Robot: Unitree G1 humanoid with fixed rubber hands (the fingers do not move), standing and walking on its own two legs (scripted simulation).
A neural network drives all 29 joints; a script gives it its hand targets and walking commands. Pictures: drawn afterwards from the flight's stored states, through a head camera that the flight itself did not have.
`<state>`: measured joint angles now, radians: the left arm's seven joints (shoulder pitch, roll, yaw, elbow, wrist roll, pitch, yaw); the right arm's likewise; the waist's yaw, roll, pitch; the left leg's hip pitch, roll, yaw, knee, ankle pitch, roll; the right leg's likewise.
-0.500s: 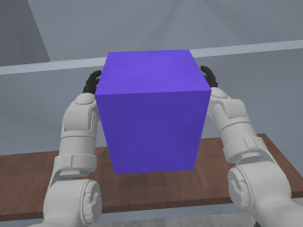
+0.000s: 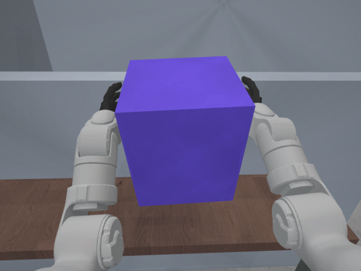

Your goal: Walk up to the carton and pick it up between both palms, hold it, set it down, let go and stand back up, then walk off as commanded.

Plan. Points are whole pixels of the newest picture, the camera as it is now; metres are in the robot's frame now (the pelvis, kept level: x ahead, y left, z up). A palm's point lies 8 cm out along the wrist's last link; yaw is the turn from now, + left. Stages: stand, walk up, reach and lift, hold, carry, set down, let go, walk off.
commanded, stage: hold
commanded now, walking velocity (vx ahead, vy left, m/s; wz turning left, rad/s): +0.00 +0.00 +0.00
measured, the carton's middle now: (182, 131) +0.36 +0.02 +0.23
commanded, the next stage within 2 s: none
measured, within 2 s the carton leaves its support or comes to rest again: neither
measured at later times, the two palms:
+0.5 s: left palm (106, 122) +0.36 +0.18 +0.25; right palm (243, 110) +0.38 -0.12 +0.27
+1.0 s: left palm (121, 116) +0.36 +0.15 +0.27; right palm (255, 122) +0.38 -0.15 +0.24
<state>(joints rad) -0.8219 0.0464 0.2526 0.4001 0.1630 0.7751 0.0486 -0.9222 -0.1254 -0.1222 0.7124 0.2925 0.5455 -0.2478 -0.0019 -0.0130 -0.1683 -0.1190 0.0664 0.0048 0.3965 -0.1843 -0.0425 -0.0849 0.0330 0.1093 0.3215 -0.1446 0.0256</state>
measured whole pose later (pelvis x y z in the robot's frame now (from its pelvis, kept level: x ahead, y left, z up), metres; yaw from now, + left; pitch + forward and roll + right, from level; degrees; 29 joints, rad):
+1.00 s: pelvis +0.00 +0.00 +0.00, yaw +0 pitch -6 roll -1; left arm -0.82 0.05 0.25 0.42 0.18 0.77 0.03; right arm -0.92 -0.12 -0.12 0.72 0.29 0.54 -0.26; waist 0.00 0.09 -0.12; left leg -0.11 0.07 0.00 0.39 -0.18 -0.04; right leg -0.08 0.03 0.11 0.32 -0.14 0.03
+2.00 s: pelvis +0.00 +0.00 +0.00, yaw +0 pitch -5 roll -1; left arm -0.82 0.07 0.25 0.40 0.18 0.76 0.00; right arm -0.92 -0.13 -0.06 0.68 0.29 0.55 -0.29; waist 0.00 0.00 -0.12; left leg -0.11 0.07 0.00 0.38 -0.18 -0.04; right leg -0.08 0.03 0.11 0.32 -0.15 0.03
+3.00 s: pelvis +0.00 +0.00 +0.00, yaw +0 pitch -5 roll -1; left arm -0.80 0.07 0.25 0.31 0.19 0.82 0.01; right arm -0.92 -0.12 -0.06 0.66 0.29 0.55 -0.27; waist 0.00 -0.08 -0.15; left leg -0.11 0.07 0.00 0.39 -0.18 -0.04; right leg -0.08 0.03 0.11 0.32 -0.14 0.03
